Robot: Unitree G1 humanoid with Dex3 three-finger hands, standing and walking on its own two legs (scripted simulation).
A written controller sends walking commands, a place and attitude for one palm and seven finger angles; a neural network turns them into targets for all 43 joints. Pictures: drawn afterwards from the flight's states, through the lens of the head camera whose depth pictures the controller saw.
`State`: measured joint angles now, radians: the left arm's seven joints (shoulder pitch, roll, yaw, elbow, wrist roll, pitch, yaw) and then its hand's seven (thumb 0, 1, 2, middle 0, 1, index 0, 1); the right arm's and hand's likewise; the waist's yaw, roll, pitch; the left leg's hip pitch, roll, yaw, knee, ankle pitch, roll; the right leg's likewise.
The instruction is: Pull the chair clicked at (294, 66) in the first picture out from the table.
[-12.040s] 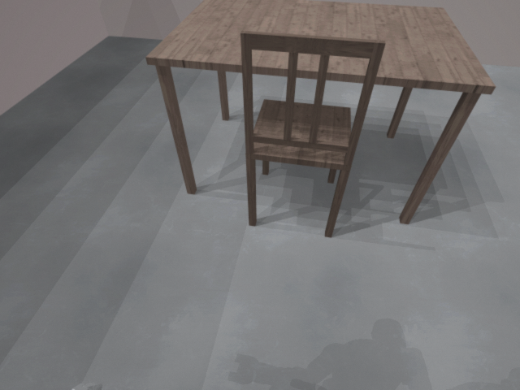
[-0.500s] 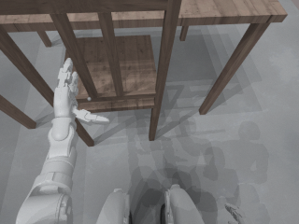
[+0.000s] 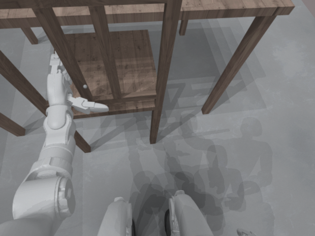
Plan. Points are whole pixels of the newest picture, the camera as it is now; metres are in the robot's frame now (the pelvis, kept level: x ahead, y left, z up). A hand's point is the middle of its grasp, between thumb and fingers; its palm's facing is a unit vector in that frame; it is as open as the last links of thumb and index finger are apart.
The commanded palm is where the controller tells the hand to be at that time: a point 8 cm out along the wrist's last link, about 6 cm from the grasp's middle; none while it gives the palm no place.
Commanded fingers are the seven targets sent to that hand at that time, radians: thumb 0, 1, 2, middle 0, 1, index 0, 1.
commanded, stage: push the fingers through the gap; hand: left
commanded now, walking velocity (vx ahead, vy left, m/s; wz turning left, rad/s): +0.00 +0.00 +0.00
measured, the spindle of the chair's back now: (71, 65) +0.53 +0.19 +0.06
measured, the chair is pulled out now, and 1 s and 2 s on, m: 0.00 0.00 0.02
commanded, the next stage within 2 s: hook a spindle and tug to test in 0.44 s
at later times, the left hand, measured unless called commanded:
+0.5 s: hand (80, 85) +0.49 +0.17 +0.03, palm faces +0.10 -0.99 -0.03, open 16.9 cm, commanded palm +0.46 +0.21 +0.03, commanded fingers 0.00 -0.50 0.30 -0.06 -0.08 -0.06 -0.08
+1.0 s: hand (83, 84) +0.49 +0.16 +0.03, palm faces +0.10 -0.99 -0.03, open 14.0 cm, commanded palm +0.46 +0.20 +0.03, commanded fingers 0.00 0.00 0.52 -0.48 -1.40 -0.48 -1.40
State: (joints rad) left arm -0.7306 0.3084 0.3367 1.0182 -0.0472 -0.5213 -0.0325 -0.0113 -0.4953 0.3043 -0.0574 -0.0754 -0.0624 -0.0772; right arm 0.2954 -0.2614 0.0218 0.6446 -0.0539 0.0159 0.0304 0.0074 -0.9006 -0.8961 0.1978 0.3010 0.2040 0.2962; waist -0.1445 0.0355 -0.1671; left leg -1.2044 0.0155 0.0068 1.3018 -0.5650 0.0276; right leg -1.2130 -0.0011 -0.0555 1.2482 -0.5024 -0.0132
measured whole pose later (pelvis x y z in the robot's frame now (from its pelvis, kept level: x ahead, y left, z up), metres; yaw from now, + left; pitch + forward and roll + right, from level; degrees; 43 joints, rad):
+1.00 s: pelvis +0.00 +0.01 +0.00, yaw -1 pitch +27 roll -3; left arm -0.74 0.32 0.35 1.02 -0.04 -0.53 -0.03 -0.01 -0.39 0.35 -0.31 -0.87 -0.32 -0.87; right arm 0.30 -0.25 0.03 0.63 -0.06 0.06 0.05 0.01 -0.90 -0.90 0.20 0.30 0.20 0.30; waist -0.15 0.04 -0.17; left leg -1.21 0.02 0.01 1.30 -0.57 0.04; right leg -1.21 0.00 -0.05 1.24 -0.50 0.00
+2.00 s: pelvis +0.03 +0.00 +0.02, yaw -1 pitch +27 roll -2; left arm -0.50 0.23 0.27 0.76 -0.11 -0.48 -0.01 0.02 0.69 0.74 -0.37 -1.39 -0.38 -1.43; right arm 0.28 -0.24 0.00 0.60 -0.04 0.04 0.05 0.01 -0.90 -0.90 0.20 0.30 0.20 0.30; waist -0.11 0.03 -0.18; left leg -1.11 0.02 0.02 1.23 -0.59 0.03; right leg -1.13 0.01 -0.04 1.18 -0.52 -0.01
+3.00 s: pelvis -0.03 -0.01 +0.11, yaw +0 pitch +8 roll +0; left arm -0.52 0.19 0.08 1.03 -0.07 -0.21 0.10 0.06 0.66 0.71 -0.26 -1.08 -0.50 -1.45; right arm 0.22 -0.25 0.01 0.70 0.07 0.06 -0.11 0.01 -0.90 -0.90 0.20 0.30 0.21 0.30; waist -0.11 0.01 0.08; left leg -0.49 0.01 0.04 0.56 -0.21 0.01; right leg -0.52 0.01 -0.03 0.54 -0.15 -0.02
